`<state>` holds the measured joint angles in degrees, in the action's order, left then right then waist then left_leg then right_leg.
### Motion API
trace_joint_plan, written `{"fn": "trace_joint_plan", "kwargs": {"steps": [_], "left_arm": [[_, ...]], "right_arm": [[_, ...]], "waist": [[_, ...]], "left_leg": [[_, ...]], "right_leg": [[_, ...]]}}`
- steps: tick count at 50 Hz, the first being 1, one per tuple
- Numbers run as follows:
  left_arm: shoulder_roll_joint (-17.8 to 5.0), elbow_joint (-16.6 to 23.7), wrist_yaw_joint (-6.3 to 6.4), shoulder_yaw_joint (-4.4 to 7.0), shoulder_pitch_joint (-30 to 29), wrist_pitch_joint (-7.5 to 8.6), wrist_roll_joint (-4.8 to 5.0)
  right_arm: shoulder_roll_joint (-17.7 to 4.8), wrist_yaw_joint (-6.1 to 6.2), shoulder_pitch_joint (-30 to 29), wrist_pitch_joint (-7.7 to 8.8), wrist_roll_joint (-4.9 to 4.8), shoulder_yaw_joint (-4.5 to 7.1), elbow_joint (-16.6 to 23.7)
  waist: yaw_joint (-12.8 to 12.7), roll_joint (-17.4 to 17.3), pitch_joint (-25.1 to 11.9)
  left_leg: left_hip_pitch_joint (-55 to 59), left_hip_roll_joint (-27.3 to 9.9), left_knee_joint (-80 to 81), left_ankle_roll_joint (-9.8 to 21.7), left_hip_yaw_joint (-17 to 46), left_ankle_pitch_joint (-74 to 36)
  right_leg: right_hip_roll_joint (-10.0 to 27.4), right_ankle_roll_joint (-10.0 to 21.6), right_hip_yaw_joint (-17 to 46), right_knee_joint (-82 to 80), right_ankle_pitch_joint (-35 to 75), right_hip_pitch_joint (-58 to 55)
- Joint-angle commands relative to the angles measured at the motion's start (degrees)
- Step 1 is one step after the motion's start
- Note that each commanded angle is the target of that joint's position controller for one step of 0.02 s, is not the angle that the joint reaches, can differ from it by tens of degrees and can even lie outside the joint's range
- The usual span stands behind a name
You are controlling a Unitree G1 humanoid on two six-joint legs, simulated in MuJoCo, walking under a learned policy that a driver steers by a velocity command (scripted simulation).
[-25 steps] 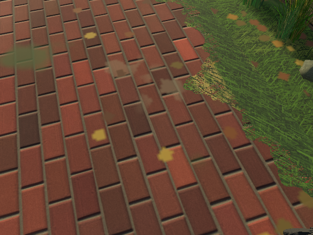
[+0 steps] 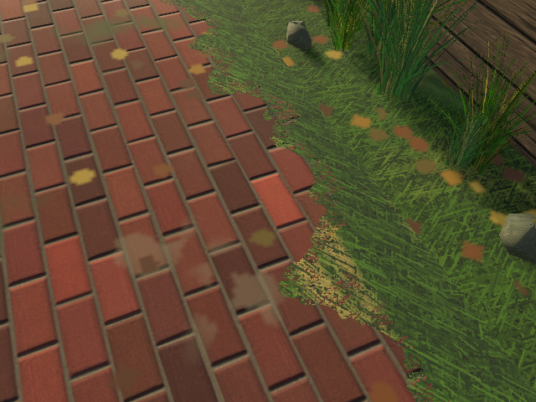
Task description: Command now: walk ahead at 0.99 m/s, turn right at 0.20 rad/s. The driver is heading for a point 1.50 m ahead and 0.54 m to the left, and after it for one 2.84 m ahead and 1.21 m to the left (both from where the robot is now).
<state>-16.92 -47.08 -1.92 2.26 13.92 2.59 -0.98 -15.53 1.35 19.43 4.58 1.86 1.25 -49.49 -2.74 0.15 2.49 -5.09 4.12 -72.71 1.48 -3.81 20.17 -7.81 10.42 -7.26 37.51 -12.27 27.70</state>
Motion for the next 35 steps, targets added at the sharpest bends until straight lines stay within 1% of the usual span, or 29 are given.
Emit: {"fn": "trace_joint_plan", "kwargs": {"steps": [1,2,3,4,5,7,8,9,10,12,13,15,16,17,18,19,20,21,22,23,24,25,26,27,28,29,30,32,35], "left_arm": [[-5.1,-1.6,1.51,2.41,11.6,-0.46,-1.02],[-3.9,-1.8,1.52,1.82,9.5,0.41,-1.40],[-3.3,-2.1,1.86,1.18,9.2,1.82,-1.56],[-2.4,-2.9,1.98,0.59,8.8,3.08,-1.17],[-3.7,-3.0,1.70,0.81,7.5,4.10,-0.94],[-4.6,-3.7,0.90,1.20,9.1,5.78,-0.44],[-4.7,-3.9,0.67,1.23,10.0,6.07,-0.04],[-4.3,-4.1,0.53,1.08,11.2,6.54,0.22],[-3.2,-4.5,0.65,0.67,12.2,6.74,0.50],[-3.4,-5.1,1.18,0.38,14.2,6.94,0.49],[-3.8,-5.0,1.49,0.21,14.3,7.06,0.31],[-5.3,-5.2,2.88,0.18,15.2,6.65,0.10],[-6.6,-5.1,3.90,0.48,14.6,6.02,-0.20],[-8.0,-4.5,4.86,0.93,13.5,5.06,-0.65],[-9.5,-3.5,5.47,1.46,10.7,3.93,-1.28],[-11.3,-1.8,5.69,2.11,5.3,3.07,-1.73],[-11.5,-1.0,5.14,2.66,0.1,2.69,-1.54],[-1.0,3.9,3.60,-0.01,-0.9,4.53,-2.08],[-0.6,8.6,3.00,-1.33,2.9,5.42,0.71],[-3.5,8.7,2.60,-1.86,-1.6,6.48,-0.41],[-4.3,8.7,2.09,-1.65,-3.3,6.73,-1.04],[-3.7,9.2,1.90,-1.96,-3.5,6.10,-2.37],[-3.5,9.3,1.77,-2.25,-3.1,4.54,-3.55],[-2.8,9.9,1.52,-2.63,-3.1,3.00,-4.00],[-2.1,10.7,1.30,-3.00,-4.3,1.97,-4.17],[-2.1,13.4,1.00,-3.41,-7.7,1.61,-3.85],[-2.3,15.1,0.72,-3.68,-11.9,1.73,-3.20],[-1.1,16.6,0.31,-4.26,-16.8,1.98,-1.82],[-1.8,17.7,0.58,-4.05,-19.0,2.24,-0.80]], "right_arm": [[-6.1,-1.38,-4.5,3.21,-1.10,-0.50,8.9],[-5.6,-1.65,-5.1,2.45,-0.64,-0.69,9.3],[-4.5,-2.15,-4.9,0.79,-0.02,-1.13,8.4],[-3.3,-2.77,-3.9,-1.14,-0.09,-1.40,8.0],[-2.9,-3.36,-4.0,-2.35,-0.48,-1.41,8.2],[-3.5,-3.68,-10.2,-2.83,-0.81,-1.30,10.0],[-3.4,-3.72,-12.0,-2.83,-1.07,-1.21,10.1],[-2.7,-3.80,-14.1,-2.41,-1.15,-1.38,10.7],[-2.6,-3.97,-16.4,-1.95,-1.31,-1.43,10.9],[-1.0,-4.42,-20.4,-1.13,-1.70,-2.01,11.5],[-0.4,-4.63,-20.8,-0.90,-1.98,-2.22,11.4],[-2.0,-4.96,-20.4,-0.36,-1.03,-1.85,10.6],[-3.3,-4.95,-18.2,-0.42,-0.70,-1.43,9.7],[-5.4,-4.80,-12.7,-0.60,-0.62,-0.67,7.9],[-8.0,-4.59,-2.4,-0.75,-0.68,0.53,4.9],[-10.6,-3.96,11.7,-1.02,-0.86,2.06,0.8],[-12.6,-2.94,20.7,-1.60,-1.34,3.79,-1.6],[-16.5,-2.19,16.9,-2.51,-0.76,4.91,-2.4],[-17.8,-1.85,13.3,-2.75,-0.02,5.67,-0.5],[-12.9,-1.25,9.7,-2.93,-0.22,5.29,1.4],[-9.7,-1.19,6.8,-3.07,-0.47,4.56,0.9],[-9.1,-1.17,5.3,-2.49,-0.77,4.25,1.0],[-8.3,-0.95,4.1,-1.64,-1.10,3.80,1.5],[-7.6,-0.94,3.4,-0.93,-1.38,3.30,1.4],[-8.2,-1.28,2.1,-0.22,-1.66,3.37,1.9],[-10.3,-1.31,2.2,0.45,-1.71,3.86,2.5],[-10.1,-1.31,2.7,0.75,-1.65,4.02,2.4],[-10.5,-1.64,4.1,0.79,-2.19,4.60,2.4],[-12.2,-2.08,7.4,0.37,-2.58,5.59,2.1]], "waist": [[-0.7,-5.9,-5.6],[2.0,-7.8,-1.6],[3.1,-9.0,1.3],[5.0,-7.5,3.9],[6.2,-5.4,4.9],[4.0,-2.8,7.6],[2.6,-1.8,7.0],[1.5,-0.1,7.1],[0.5,-0.7,7.2],[-1.5,0.4,5.5],[-1.5,1.3,4.7],[-0.5,4.3,2.4],[1.4,6.1,0.2],[4.6,7.1,-3.5],[10.3,7.8,-8.4],[17.6,8.3,-13.0],[22.8,3.6,-13.7],[13.4,-15.1,-11.3],[10.2,-13.0,-23.4],[10.7,-0.3,-16.4],[7.0,6.2,-7.1],[4.1,6.9,-3.3],[2.0,8.1,-0.6],[0.3,7.6,1.8],[-0.2,6.7,2.6],[0.2,3.4,4.1],[1.4,2.3,5.6],[4.4,0.3,4.4],[8.0,-3.0,0.6]], "left_leg": [[-41.5,-5.2,-19.8,3.2,9.4,-2.8],[-38.1,-6.9,-15.7,3.4,9.8,-3.5],[-34.7,-8.0,-13.9,3.3,11.4,-3.9],[-31.3,-9.3,-10.5,2.7,11.7,-4.8],[-30.6,-10.1,-6.3,2.1,11.3,-6.5],[-32.7,-10.4,4.7,1.8,9.2,-13.9],[-33.9,-9.6,9.0,2.0,7.4,-17.6],[-33.9,-9.6,14.6,2.4,5.7,-21.6],[-34.2,-8.6,19.4,3.1,2.5,-24.8],[-31.7,-6.9,29.2,4.6,-3.1,-30.5],[-30.7,-6.2,32.4,5.3,-4.0,-33.1],[-28.4,-2.5,37.1,6.6,-7.8,-32.0],[-25.8,-0.4,38.4,6.9,-8.6,-30.0],[-19.9,2.4,38.9,7.2,-9.0,-26.9],[-10.0,4.6,38.3,8.1,-8.3,-23.7],[2.8,3.2,38.5,10.6,-3.9,-21.3],[12.2,-1.3,41.5,14.2,2.6,-17.3],[26.6,-10.3,33.2,19.5,20.0,-30.7],[37.3,-19.5,46.8,30.0,45.6,-8.7],[28.7,-19.4,56.8,26.7,49.2,4.0],[15.1,-16.7,60.1,22.5,43.1,5.2],[5.8,-14.8,60.6,21.6,40.4,0.2],[-1.9,-12.0,61.3,20.4,36.6,-3.2],[-9.2,-9.5,62.4,19.7,32.8,-4.0],[-14.6,-6.3,63.7,18.4,28.6,-3.9],[-18.8,-5.9,65.4,19.1,28.1,-8.7],[-21.5,-4.7,66.1,18.4,26.6,-13.3],[-21.2,-1.9,64.9,15.0,23.4,-21.0],[-10.3,-3.4,61.2,12.3,24.9,-33.5]], "right_leg": [[23.7,10.9,43.8,-25.1,-20.7,-34.1],[23.2,8.8,39.4,-26.2,-17.9,-24.2],[20.9,6.5,34.6,-27.1,-15.1,-16.5],[18.8,4.2,28.5,-29.6,-13.9,-8.8],[17.2,1.8,23.4,-31.7,-12.5,-5.7],[14.0,-1.9,14.4,-34.2,1.2,-6.4],[12.2,-3.5,9.8,-34.6,7.9,-9.1],[11.7,-4.6,7.0,-34.3,16.3,-11.1],[10.3,-6.3,3.4,-33.7,26.1,-14.6],[10.5,-8.2,-0.3,-34.9,36.8,-20.7],[11.8,-8.9,-1.5,-34.2,44.1,-24.0],[13.8,-10.4,-3.2,-29.5,65.0,-33.0],[14.9,-11.0,-4.1,-25.5,72.1,-36.3],[15.9,-11.4,-4.1,-18.1,78.4,-38.2],[16.7,-11.7,-3.9,-5.1,82.3,-36.7],[17.4,-11.4,-3.1,12.4,80.7,-30.2],[11.2,-10.6,-3.9,37.9,49.5,-19.3],[2.0,-12.3,1.2,59.8,-17.4,10.6],[3.3,-12.3,13.2,65.6,-17.6,24.5],[7.2,-10.3,15.1,57.4,-10.1,26.0],[9.7,-9.5,13.8,50.2,-6.5,22.6],[10.9,-10.1,13.5,46.0,-7.2,19.1],[12.4,-11.3,13.2,43.1,-7.8,15.8],[13.7,-12.3,12.2,39.1,-8.5,13.4],[14.5,-12.8,10.3,33.6,-7.9,10.7],[14.9,-13.5,8.9,26.7,-4.9,8.9],[15.1,-14.1,7.8,20.1,0.1,6.7],[13.2,-13.9,6.4,7.3,12.5,0.3],[10.0,-12.2,6.2,-1.9,19.1,-3.1]]}}
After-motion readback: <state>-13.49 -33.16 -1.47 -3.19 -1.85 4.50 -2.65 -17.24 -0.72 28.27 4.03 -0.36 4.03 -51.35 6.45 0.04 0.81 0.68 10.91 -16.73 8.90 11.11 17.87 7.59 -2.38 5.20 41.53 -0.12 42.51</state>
